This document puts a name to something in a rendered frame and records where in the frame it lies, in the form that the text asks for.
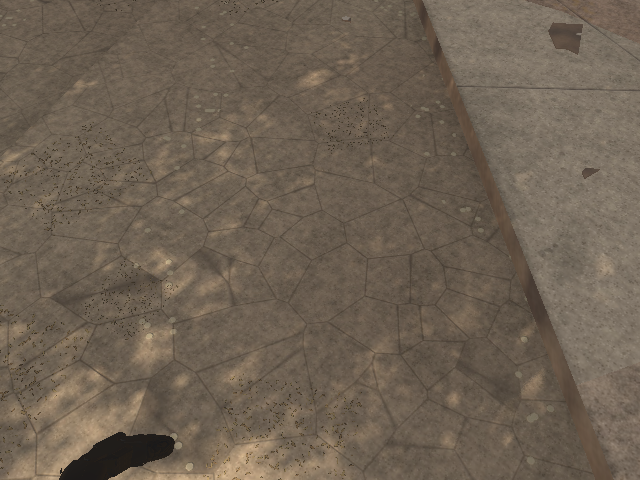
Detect left robot hand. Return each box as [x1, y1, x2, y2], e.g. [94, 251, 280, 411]
[59, 432, 175, 480]

